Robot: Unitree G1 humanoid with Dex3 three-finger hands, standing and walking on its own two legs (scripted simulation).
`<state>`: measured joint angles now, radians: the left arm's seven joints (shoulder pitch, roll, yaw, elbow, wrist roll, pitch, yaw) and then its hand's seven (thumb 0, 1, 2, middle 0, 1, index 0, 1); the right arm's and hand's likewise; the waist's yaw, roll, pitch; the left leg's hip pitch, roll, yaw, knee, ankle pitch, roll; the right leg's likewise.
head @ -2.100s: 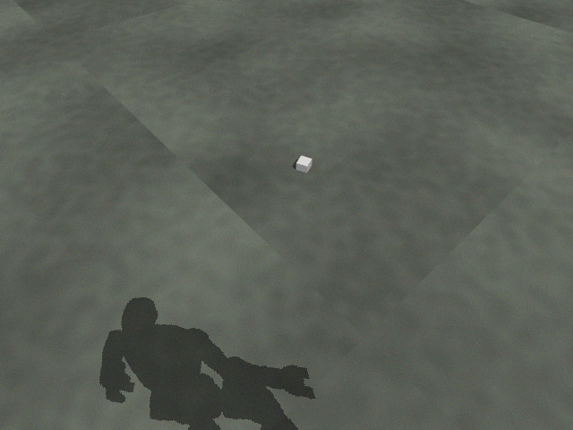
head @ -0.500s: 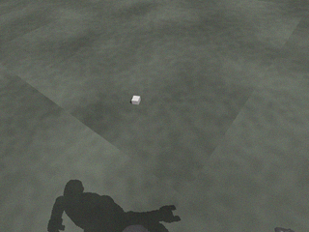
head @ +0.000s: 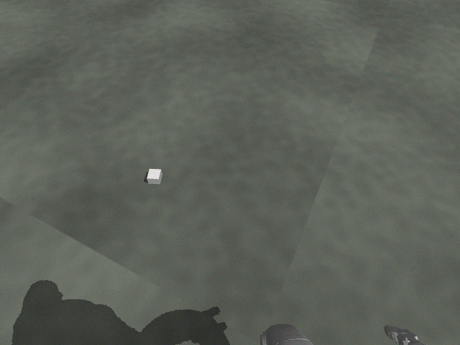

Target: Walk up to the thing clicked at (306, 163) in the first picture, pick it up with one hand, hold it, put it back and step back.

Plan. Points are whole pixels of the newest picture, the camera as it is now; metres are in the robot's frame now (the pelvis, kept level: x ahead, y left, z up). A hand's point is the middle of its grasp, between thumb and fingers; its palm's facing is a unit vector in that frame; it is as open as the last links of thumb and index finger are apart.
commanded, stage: walk up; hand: left
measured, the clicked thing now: (154, 176) +1.02 +0.36 -0.75
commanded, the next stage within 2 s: none
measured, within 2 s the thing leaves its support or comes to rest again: neither
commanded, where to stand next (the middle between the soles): +0.61 +0.16 m, yaw -8 degrees
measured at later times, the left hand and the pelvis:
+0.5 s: hand (90, 284) +0.26 +0.29 -0.11, palm faces -0.08 -0.89 -0.46, open 7.4 cm; pelvis +0.19 +0.01 +0.00, yaw -5 degrees
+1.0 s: hand (78, 202) +0.48 +0.38 -0.14, palm faces -0.18 -0.90 -0.40, open 7.4 cm; pelvis +0.36 +0.11 -0.01, yaw -7 degrees
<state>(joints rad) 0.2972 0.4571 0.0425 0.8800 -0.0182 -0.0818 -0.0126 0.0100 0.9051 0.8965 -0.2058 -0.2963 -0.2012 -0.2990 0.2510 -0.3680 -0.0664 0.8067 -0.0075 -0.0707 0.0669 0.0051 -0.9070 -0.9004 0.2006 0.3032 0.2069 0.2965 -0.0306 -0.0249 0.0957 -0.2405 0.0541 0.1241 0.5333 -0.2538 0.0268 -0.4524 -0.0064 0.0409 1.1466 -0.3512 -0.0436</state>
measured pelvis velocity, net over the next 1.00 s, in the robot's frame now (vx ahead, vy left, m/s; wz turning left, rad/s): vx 0.36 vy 0.11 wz -0.12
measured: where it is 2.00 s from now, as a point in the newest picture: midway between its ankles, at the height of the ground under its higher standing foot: (179, 266)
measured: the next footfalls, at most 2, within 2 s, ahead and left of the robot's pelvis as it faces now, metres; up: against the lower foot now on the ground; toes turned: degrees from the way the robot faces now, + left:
right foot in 0.24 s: +0.26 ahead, -0.11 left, +0.00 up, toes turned -6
left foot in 0.68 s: +0.39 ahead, +0.21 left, +0.00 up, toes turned +0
